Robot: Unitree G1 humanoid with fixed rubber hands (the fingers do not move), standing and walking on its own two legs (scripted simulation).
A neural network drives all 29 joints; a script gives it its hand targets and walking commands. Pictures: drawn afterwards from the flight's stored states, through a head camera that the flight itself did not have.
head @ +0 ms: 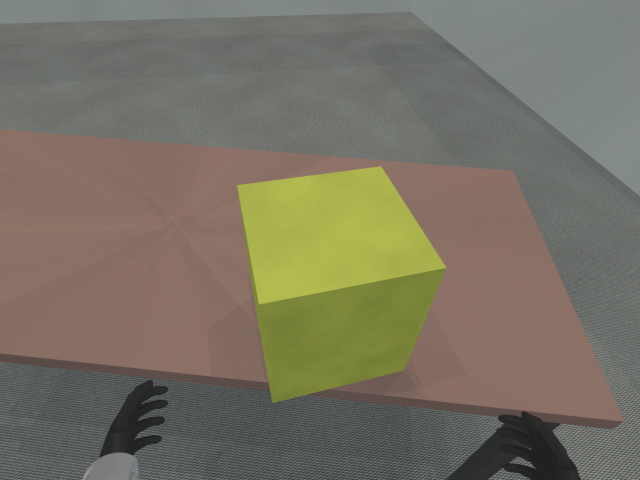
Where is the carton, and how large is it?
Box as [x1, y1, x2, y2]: [237, 166, 445, 402]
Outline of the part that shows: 380,166 237,185 253,295 272,402 404,369 444,272 445,266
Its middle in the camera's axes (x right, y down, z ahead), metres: +0.01 +0.07 +0.56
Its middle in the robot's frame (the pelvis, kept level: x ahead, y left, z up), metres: +0.38 +0.00 +0.02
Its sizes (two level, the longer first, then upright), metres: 0.210 0.200 0.250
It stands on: a table, 0.68 m high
